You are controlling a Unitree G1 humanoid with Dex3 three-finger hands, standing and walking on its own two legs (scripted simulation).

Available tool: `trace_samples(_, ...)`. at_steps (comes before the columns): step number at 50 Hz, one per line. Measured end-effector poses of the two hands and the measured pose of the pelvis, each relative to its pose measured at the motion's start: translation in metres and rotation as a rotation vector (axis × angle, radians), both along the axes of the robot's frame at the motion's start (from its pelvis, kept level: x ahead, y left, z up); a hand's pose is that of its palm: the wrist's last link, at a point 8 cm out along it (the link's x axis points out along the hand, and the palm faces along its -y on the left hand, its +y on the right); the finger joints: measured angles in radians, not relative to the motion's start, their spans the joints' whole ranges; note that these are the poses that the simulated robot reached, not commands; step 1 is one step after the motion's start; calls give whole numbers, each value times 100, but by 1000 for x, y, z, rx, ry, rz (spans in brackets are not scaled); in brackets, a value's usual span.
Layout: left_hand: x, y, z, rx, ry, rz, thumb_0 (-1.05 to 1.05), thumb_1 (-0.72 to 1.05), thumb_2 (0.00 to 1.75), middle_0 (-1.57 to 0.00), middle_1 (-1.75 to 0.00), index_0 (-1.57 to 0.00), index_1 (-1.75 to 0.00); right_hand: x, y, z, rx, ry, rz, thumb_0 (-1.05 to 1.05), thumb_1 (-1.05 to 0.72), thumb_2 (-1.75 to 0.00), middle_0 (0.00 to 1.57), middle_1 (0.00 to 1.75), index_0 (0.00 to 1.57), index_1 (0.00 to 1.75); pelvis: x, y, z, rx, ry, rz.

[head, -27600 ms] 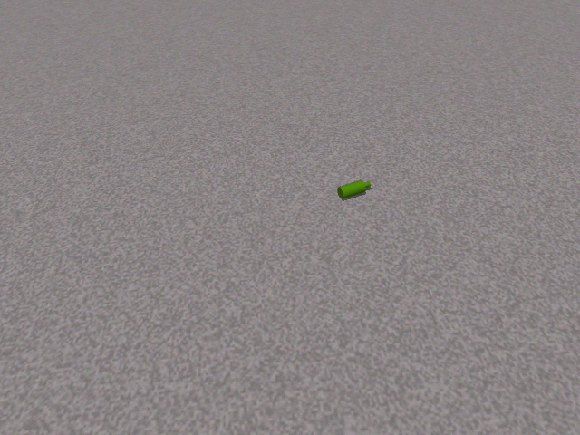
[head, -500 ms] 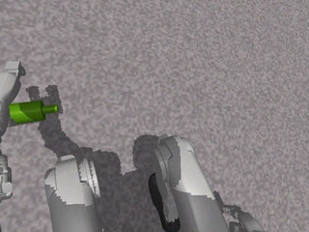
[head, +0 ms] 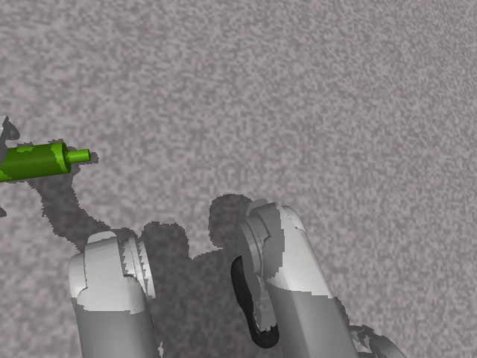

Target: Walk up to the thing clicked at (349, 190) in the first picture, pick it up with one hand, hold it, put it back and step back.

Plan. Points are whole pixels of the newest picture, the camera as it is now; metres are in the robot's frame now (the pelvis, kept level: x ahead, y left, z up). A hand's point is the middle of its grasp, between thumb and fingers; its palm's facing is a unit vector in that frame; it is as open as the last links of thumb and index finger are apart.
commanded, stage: approach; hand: left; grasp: from above
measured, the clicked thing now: (43, 160) +0.48 +0.29 -0.30
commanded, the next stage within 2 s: rest palm in 0.34 s
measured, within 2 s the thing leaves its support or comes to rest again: neither
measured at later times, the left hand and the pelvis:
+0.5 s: hand out of the picture +0.47 +0.33 -0.18, palm faces -0.51 -0.06 -0.86, open 13.0 cm; pelvis +0.00 +0.01 +0.00, yaw -1 degrees
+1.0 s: hand (19, 158) +0.47 +0.31 -0.24, palm faces -0.41 -0.04 -0.91, open 13.9 cm; pelvis +0.00 +0.01 -0.02, yaw -4 degrees
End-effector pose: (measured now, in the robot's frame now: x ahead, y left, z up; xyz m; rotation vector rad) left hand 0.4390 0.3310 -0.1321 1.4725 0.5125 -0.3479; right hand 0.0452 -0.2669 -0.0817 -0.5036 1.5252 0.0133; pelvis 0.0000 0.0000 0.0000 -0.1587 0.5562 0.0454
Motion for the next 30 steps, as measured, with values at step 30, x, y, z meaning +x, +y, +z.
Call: trace_samples(30,23,-9,-8,-1,11,-4,0,-41,92,-12,-106,-16,-103,-12,16,8,5,9,-13,1,-92,-89,20,30,21,30,-1,7,1,-26,3,-3)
